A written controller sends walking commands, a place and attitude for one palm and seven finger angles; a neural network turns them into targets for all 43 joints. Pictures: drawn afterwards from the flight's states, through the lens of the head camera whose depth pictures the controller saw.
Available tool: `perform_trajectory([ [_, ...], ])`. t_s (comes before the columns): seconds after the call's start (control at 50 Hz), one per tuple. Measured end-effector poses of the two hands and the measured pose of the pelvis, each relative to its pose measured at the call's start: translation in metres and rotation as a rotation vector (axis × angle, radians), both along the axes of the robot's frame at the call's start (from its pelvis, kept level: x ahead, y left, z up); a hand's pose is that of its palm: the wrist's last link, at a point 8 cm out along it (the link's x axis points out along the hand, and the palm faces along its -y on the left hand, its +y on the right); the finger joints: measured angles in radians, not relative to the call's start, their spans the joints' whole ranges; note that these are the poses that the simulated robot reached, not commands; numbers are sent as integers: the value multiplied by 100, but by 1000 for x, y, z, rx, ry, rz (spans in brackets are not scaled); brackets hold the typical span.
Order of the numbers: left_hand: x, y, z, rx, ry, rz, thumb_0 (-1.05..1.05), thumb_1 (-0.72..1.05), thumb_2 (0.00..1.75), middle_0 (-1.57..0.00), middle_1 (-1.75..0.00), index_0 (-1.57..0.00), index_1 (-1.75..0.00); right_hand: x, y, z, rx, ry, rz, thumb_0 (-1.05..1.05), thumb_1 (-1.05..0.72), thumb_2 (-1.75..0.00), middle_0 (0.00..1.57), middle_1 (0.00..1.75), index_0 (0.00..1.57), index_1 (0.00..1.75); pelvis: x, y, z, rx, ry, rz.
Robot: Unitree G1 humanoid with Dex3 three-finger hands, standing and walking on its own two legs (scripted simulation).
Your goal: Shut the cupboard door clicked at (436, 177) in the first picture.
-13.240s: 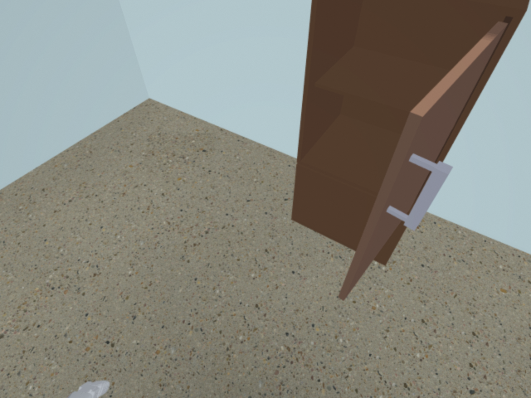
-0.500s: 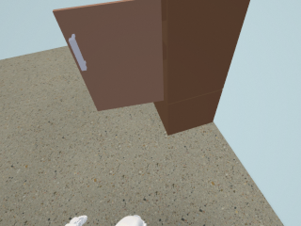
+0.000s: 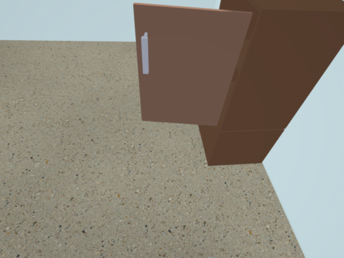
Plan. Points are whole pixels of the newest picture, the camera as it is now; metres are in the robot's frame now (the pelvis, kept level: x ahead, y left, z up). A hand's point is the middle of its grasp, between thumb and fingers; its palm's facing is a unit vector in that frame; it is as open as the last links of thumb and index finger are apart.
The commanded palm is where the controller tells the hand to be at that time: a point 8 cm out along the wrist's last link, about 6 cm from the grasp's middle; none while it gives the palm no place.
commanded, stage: take the last steps up to it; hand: left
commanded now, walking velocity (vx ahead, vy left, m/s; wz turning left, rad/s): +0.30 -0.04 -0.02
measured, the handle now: (145, 53) +0.83 +0.19 +0.05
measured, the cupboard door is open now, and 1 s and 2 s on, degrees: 82 82 82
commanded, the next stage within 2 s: come to a stop and stand still in 0.82 s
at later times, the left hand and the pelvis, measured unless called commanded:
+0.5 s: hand (134, 231) +0.22 +0.12 -0.16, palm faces +0.07 -0.97 -0.24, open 7.2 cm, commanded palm none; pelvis +0.15 -0.07 +0.00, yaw +1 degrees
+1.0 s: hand (130, 213) +0.28 +0.15 -0.18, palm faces +0.09 -0.98 -0.16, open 7.4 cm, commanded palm none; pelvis +0.31 -0.01 +0.00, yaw +0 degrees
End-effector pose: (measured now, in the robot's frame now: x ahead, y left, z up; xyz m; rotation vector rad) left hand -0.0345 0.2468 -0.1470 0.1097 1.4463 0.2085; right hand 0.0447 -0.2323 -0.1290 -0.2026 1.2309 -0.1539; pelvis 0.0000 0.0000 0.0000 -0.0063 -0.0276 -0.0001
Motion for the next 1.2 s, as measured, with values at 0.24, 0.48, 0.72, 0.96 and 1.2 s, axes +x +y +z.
perform_trajectory([
  [0.24, 160, -35, 5, 7, -172, -122, 1, 91, 90, -20, -30, -19, -30, -65, -7, -22, 71, 308, -143, 1, -92, -90, 20, 30, 20, 30, 64, -25, -9, 29, 13, -12],
  [0.48, 242, -80, 21, 60, -286, -66, -1, 93, 89, -20, -30, -20, -30, 57, -59, -29, 90, 233, -99, 1, -91, -90, 20, 30, 20, 30, 140, -66, -4, 23, 8, 19],
  [0.72, 211, -84, 7, -17, -40, 40, 0, 92, 89, -20, -30, -20, -30, 262, -43, -9, 81, -45, 43, 1, -92, -90, 19, 30, 20, 30, 221, -52, 0, 0, 20, 25],
  [0.96, 272, -53, -9, -58, 74, 37, 1, 91, 89, -20, -30, -20, -30, 340, -3, -9, 33, -98, 6, -2, -94, -90, 20, 30, 20, 30, 298, -15, -8, 19, 12, -1],
  [1.2, 410, -46, 0, 68, -151, -66, 1, 92, 89, -20, -30, -20, -30, 317, -30, -37, 67, 123, -67, 0, -93, -90, 20, 30, 20, 30, 338, -41, -14, 35, 1, 9],
])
